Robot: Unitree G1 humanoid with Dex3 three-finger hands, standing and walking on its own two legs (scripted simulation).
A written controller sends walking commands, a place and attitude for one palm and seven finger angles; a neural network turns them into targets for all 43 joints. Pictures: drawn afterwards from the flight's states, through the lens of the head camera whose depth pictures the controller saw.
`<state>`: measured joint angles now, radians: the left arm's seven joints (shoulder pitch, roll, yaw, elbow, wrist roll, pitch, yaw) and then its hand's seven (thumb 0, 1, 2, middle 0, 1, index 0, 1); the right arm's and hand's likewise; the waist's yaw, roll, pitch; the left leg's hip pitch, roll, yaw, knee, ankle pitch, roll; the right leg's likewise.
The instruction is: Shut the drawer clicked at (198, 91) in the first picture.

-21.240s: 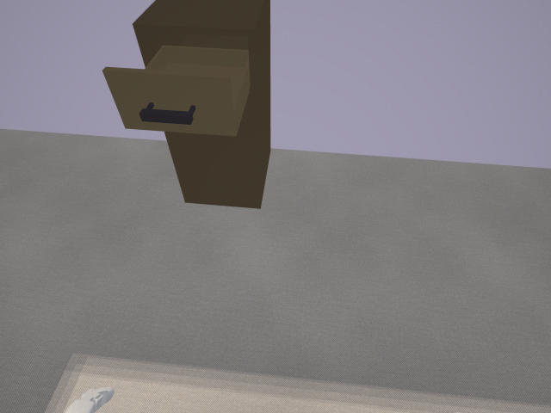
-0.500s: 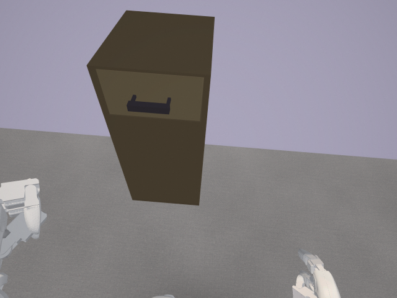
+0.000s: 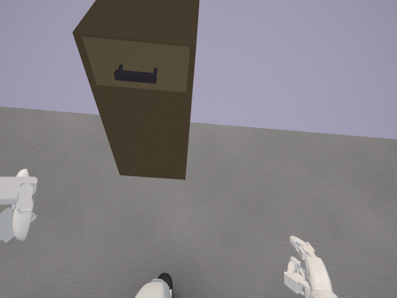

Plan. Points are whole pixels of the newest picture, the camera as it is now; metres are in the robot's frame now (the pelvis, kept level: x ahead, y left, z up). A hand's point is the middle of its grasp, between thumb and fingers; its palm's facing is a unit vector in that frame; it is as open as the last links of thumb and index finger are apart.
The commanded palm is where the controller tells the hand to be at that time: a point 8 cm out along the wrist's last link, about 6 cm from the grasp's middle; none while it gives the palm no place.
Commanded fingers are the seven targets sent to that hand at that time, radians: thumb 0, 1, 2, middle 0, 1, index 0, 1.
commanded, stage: stop stepping back and stand still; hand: left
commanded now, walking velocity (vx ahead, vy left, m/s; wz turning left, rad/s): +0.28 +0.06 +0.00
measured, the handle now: (137, 72) +0.77 +0.24 -0.02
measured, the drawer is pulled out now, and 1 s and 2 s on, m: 0.00 0.00 0.00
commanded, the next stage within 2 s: let the arm hang, fingers relaxed in 0.96 s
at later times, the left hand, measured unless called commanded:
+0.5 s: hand out of the picture +0.15 +0.29 +0.20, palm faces +0.22 -0.88 -0.43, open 3.3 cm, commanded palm +0.11 +0.34 +0.19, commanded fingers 0.00 0.90 0.90 -1.40 -1.60 -1.40 -1.60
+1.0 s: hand out of the picture +0.15 +0.32 +0.19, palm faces +0.31 -0.82 -0.47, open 3.3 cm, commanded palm +0.09 +0.37 +0.19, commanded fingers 0.00 0.90 0.90 -1.40 -1.60 -1.40 -1.60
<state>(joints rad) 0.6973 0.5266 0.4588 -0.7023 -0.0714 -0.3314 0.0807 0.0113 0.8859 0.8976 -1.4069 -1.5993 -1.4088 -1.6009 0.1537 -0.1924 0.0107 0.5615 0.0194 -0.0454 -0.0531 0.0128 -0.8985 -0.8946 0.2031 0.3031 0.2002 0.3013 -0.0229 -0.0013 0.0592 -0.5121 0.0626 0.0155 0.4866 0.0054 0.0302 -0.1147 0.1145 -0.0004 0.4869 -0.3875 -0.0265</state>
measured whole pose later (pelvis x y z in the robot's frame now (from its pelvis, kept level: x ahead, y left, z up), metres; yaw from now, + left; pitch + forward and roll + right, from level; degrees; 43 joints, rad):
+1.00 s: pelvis -0.05 +0.09 +0.01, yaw -1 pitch -1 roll -1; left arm 0.64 0.44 0.41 -0.62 -0.04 -0.21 0.15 0.01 0.89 0.90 -1.41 -1.60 -1.41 -1.60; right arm 0.23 -0.15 0.04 0.59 -0.02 -0.13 -0.05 0.01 -0.90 -0.90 0.20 0.30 0.20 0.30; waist -0.04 -0.03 0.02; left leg -0.32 -0.01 0.06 0.46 -0.13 0.06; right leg -0.20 0.01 -0.04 0.49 -0.36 -0.01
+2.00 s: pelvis -0.02 +0.06 +0.02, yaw +1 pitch -2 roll +0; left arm 0.30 0.10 0.00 1.13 0.00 -0.01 0.04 0.00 0.91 0.90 -0.21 -0.32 -0.21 -0.32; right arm 0.31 -0.10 0.00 1.14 -0.02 0.01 -0.04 0.01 -0.91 -0.89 0.20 0.30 0.19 0.30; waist -0.01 0.01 0.04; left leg -0.25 -0.02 0.02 0.45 -0.17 0.02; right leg -0.10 0.01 -0.09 0.44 -0.31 -0.03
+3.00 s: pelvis +0.00 +0.04 +0.02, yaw +0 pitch -2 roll +1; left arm 0.33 0.10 0.01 1.14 0.00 -0.01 0.05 0.00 0.91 0.90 -0.20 -0.30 -0.20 -0.30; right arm 0.29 -0.11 -0.01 1.15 -0.02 0.01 -0.05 0.01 -0.91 -0.90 0.20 0.30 0.19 0.30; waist 0.00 0.00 0.05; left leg -0.21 0.01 0.02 0.44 -0.21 -0.01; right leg -0.05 0.03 -0.08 0.40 -0.33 -0.06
